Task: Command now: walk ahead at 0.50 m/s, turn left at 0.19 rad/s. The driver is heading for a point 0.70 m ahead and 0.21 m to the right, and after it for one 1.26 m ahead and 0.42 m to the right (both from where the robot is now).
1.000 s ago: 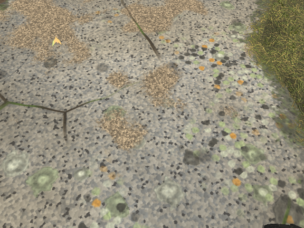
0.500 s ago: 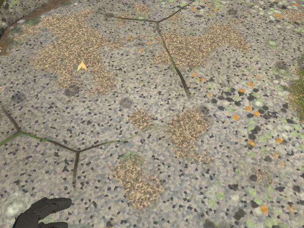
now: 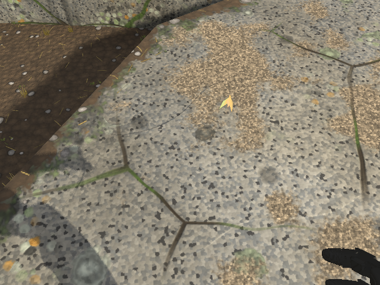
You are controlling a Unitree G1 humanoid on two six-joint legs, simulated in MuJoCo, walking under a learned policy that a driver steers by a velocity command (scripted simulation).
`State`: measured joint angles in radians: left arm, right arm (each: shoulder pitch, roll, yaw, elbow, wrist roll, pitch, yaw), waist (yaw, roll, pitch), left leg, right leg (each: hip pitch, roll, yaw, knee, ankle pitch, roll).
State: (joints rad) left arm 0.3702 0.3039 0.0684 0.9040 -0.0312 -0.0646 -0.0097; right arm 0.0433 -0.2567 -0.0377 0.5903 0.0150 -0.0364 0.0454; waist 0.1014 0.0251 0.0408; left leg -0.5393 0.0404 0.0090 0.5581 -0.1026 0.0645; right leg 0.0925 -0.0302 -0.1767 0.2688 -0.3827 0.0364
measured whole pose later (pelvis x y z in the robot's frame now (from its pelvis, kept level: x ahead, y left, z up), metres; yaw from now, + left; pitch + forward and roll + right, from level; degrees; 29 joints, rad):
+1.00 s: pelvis +0.58 -0.06 +0.01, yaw -24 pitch +3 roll +0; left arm 0.35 0.30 0.07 0.76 -0.02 -0.03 0.01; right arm 0.04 -0.28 -0.04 0.67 0.01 -0.11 0.02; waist 0.08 0.03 0.01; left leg -0.52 0.01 -0.09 0.48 -0.01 -0.04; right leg -0.09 0.11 0.21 0.45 -0.38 -0.06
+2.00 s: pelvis +0.92 -0.28 +0.01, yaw -41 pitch +1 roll -2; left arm 0.13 0.25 0.05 0.76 0.01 0.01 0.02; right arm 0.19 -0.29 -0.04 0.80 0.01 0.02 -0.01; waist -0.02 0.02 0.02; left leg -0.35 0.07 0.00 0.64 -0.28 -0.02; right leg -0.25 0.04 -0.09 0.47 -0.24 -0.05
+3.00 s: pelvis +1.17 -0.33 +0.00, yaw -12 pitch +2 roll +0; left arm 0.22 0.31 0.05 0.83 -0.01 -0.02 0.02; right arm 0.12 -0.25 -0.04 0.66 -0.02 -0.03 0.03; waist 0.02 -0.02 0.08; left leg -0.40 -0.05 0.03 0.47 -0.11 0.06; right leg -0.46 -0.09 0.03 1.11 -0.48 0.06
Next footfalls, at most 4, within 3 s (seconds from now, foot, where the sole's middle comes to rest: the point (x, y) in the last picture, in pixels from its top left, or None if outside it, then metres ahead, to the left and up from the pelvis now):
0.02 left None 0.18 0.11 -0.76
0.56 right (253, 279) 0.48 -0.13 -0.76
1.04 left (221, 192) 0.80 -0.01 -0.76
1.54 right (317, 181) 0.89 -0.39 -0.77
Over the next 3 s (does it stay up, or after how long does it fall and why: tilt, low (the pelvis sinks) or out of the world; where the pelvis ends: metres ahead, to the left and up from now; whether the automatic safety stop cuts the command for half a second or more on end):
stays up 1.17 -0.33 0.00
